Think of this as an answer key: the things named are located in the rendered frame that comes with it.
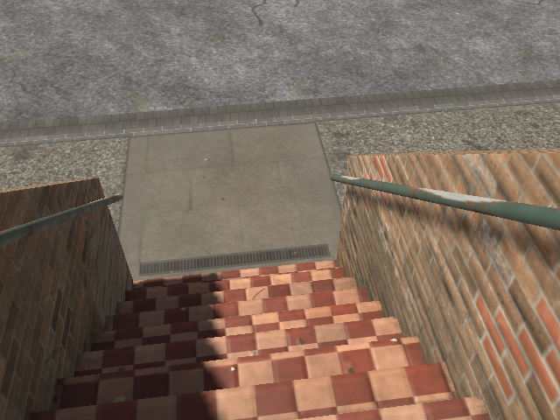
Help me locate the stairs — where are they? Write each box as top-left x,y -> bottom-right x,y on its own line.
30,260 -> 491,420

